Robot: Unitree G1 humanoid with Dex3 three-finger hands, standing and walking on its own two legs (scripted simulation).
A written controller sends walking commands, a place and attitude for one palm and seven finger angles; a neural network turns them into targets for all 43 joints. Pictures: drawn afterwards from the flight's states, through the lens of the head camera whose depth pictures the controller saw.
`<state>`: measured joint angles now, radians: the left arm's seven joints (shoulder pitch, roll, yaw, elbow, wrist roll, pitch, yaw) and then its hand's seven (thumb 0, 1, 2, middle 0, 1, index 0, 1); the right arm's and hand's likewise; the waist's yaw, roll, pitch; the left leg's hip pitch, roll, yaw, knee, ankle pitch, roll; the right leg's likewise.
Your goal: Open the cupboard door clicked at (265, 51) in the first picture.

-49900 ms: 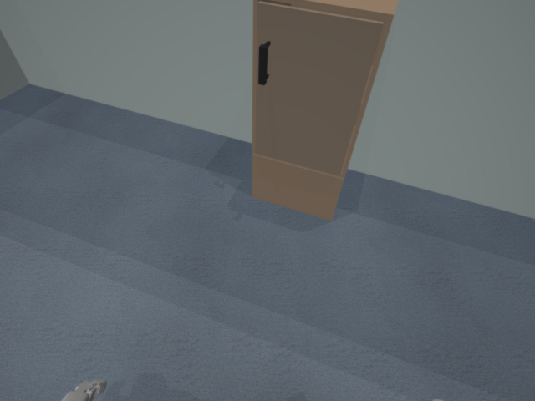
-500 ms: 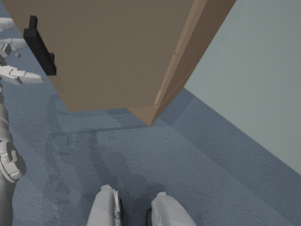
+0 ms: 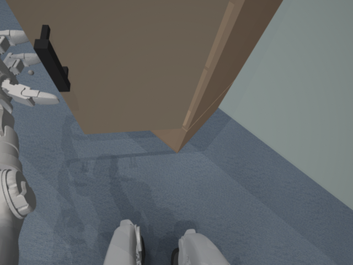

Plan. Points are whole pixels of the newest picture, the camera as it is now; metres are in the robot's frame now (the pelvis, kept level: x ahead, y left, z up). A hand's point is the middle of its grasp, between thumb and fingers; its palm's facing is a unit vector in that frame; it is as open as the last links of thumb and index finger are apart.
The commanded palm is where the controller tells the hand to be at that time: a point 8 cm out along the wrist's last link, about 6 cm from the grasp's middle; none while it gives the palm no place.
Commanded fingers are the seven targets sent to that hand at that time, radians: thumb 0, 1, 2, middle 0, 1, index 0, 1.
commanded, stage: slide the fingers in behind the handle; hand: left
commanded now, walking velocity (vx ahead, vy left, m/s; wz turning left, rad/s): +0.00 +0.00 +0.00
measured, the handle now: (55, 60) +0.53 +0.24 +0.07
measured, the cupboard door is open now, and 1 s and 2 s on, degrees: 47 47 46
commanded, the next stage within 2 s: move the hooked fingers beside the handle in 1.36 s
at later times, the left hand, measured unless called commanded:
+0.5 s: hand (34, 73) +0.49 +0.27 +0.07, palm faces +0.16 -0.99 +0.00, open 14.4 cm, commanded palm +0.48 +0.27 +0.07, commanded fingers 0.00 -0.50 0.30 -0.30 -1.20 -0.30 -1.20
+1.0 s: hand (39, 75) +0.49 +0.26 +0.06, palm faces +0.19 -0.98 +0.00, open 14.9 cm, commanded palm +0.48 +0.23 +0.07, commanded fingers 0.00 -0.50 0.30 -0.30 -1.20 -0.30 -1.20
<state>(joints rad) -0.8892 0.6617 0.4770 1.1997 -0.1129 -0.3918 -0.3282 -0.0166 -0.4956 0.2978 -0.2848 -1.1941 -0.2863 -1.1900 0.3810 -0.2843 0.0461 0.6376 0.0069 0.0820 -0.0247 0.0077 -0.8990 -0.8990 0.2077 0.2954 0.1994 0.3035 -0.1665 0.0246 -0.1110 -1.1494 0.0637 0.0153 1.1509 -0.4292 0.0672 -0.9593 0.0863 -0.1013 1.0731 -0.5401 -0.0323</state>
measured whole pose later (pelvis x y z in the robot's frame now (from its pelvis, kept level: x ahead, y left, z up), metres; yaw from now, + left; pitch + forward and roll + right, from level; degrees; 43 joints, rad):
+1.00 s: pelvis +0.00 +0.01 +0.00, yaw +3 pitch +24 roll -7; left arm -0.91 0.49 0.24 1.16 -0.16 -0.42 -0.12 -0.02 -0.50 0.30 -0.12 -1.18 -0.13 -1.13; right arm 0.36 -0.25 0.01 0.71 -0.02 0.05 0.03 0.01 -0.90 -0.90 0.21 0.30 0.20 0.30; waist -0.11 0.03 -0.13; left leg -1.14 0.02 -0.02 1.15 -0.43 0.07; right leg -0.92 0.06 -0.14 1.06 -0.56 -0.02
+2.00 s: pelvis +0.00 -0.01 -0.01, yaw +5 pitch +26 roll -7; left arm -0.99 0.56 0.29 1.21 -0.14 -0.39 -0.18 -0.02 -0.50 0.30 -0.17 -1.19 -0.17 -1.16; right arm 0.39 -0.26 0.03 0.70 -0.02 0.04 0.02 0.01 -0.90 -0.90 0.21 0.30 0.20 0.30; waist -0.15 0.04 -0.13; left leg -1.21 0.00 -0.06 1.19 -0.43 0.05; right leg -0.99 0.10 -0.11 1.11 -0.57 -0.03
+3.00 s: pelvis +0.00 +0.00 +0.00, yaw +2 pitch +25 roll -7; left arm -0.91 0.66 0.45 1.22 -0.11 -0.42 -0.33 -0.02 -0.50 0.30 -0.29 -1.20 -0.30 -1.20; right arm 0.38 -0.27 0.05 0.65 0.01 0.09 -0.02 0.01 -0.90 -0.90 0.21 0.30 0.20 0.30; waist -0.18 0.04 -0.12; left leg -1.18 0.03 -0.02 1.17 -0.43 0.06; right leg -0.98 0.11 -0.06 1.09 -0.56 -0.02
